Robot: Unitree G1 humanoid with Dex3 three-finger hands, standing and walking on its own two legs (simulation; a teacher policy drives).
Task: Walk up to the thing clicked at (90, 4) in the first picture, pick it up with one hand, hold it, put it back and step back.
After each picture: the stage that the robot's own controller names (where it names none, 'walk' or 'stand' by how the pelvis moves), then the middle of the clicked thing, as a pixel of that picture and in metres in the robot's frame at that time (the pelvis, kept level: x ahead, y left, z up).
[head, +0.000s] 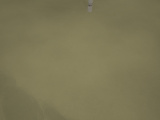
stand; (90, 3) +2.25 -0.14 -0.65
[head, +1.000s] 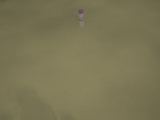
walk; (81, 18) +2.11 +0.15 -0.63
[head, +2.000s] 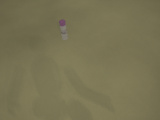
walk; (63, 30) +1.46 +0.32 -0.65
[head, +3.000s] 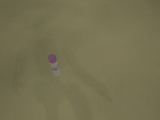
walk; (54, 65) +0.93 +0.31 -0.65
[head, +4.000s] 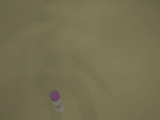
walk; (57, 102) +0.57 +0.27 -0.65
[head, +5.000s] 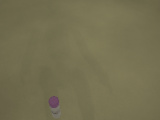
stand; (55, 107) +0.50 +0.20 -0.63
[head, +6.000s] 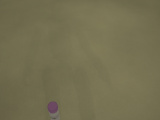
stand; (54, 113) +0.48 +0.19 -0.65
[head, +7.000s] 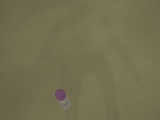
walk; (63, 99) +0.49 +0.22 -0.62
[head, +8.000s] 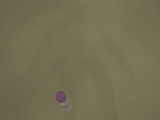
stand; (64, 102) +0.48 +0.25 -0.62
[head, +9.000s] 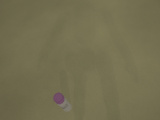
walk; (63, 102) +0.45 +0.29 -0.63
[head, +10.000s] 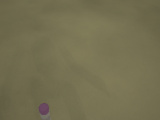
walk; (45, 115) +0.52 +0.27 -0.64
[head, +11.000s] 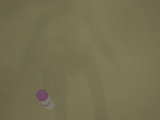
walk; (45, 100) +0.45 +0.31 -0.60
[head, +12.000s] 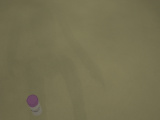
walk; (34, 105) +0.45 +0.25 -0.63
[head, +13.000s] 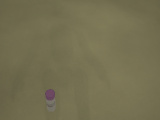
walk; (50, 101) +0.58 +0.19 -0.65
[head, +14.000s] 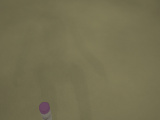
stand; (46, 113) +0.46 +0.21 -0.64
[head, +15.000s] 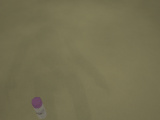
walk; (39, 108) +0.53 +0.31 -0.65
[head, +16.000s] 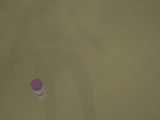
stand; (39, 90) +0.48 +0.31 -0.61
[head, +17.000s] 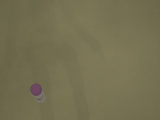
stand; (38, 94) +0.45 +0.25 -0.63
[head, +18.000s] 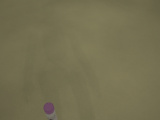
stand; (50, 113) +0.48 +0.24 -0.65
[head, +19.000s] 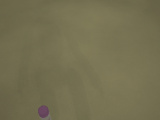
stand; (45, 117) +0.46 +0.25 -0.65
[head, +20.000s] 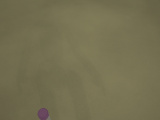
stand; (45, 119) +0.45 +0.26 -0.66
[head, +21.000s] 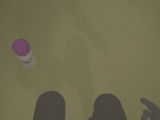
go down; (25, 55) +0.49 +0.28 -0.37
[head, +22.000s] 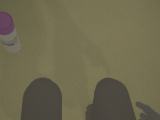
go down; (8, 35) +0.51 +0.29 -0.25
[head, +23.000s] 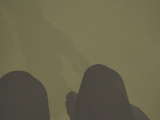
close in; out of the picture +0.49 +0.34 -0.18
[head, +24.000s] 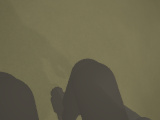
close; out of the picture +0.47 +0.36 -0.16
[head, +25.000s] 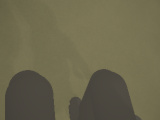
lift; out of the picture +0.40 +0.31 -0.11
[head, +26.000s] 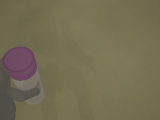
lift; (28, 81) +0.32 +0.17 +0.04
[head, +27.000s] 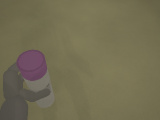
hold; (39, 83) +0.32 +0.15 +0.04
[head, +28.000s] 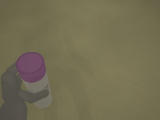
hold; (37, 84) +0.32 +0.16 +0.04
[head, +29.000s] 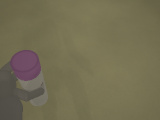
crouch; (33, 82) +0.32 +0.17 +0.04
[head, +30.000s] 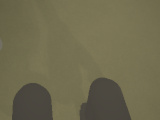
crouch; out of the picture +0.47 +0.27 -0.05
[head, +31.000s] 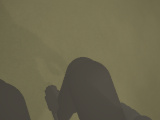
lower; out of the picture +0.45 +0.33 -0.17
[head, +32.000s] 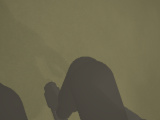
lower; out of the picture +0.47 +0.35 -0.17
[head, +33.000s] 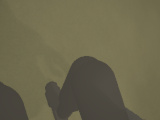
lower; out of the picture +0.47 +0.35 -0.17
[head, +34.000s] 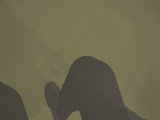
lower; out of the picture +0.46 +0.35 -0.17
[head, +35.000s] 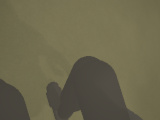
loosen; out of the picture +0.47 +0.35 -0.17
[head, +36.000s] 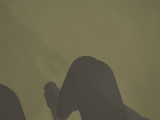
withdraw; out of the picture +0.46 +0.36 -0.18
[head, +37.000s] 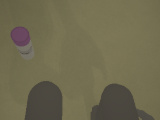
walk; (24, 45) +0.50 +0.27 -0.31
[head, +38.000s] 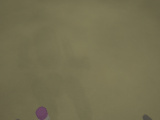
stand; (44, 119) +0.44 +0.24 -0.59
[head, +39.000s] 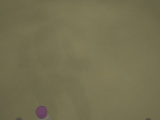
stand; (44, 118) +0.45 +0.25 -0.60
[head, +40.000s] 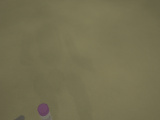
stand; (45, 115) +0.45 +0.24 -0.60
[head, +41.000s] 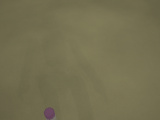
stand; (51, 119) +0.47 +0.24 -0.65
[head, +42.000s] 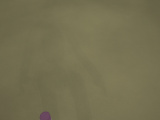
stand; out of the picture +0.43 +0.25 -0.66
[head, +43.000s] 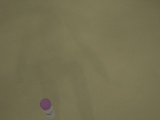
walk; (48, 109) +0.45 +0.25 -0.65
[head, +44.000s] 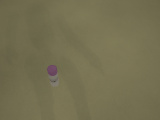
walk; (53, 76) +0.63 +0.20 -0.63
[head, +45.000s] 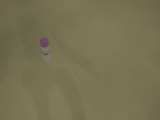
walk; (45, 50) +0.91 +0.30 -0.64
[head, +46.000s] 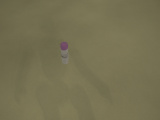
stand; (64, 53) +1.06 +0.20 -0.64
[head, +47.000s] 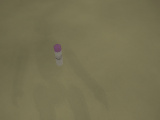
stand; (58, 55) +1.07 +0.23 -0.66
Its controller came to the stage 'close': yes
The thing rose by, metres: 0.68
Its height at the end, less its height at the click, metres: +0.00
